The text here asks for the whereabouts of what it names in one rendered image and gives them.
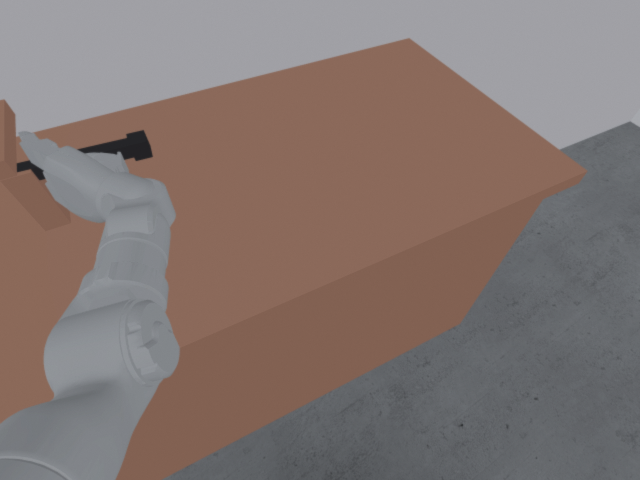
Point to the tap lever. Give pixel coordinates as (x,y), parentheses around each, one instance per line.
(136,145)

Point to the robot left hand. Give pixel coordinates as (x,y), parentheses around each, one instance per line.
(73,177)

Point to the robot left forearm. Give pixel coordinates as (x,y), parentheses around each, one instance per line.
(133,253)

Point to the left robot upper arm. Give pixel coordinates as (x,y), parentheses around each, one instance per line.
(104,366)

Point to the counter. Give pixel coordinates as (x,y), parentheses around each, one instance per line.
(329,218)

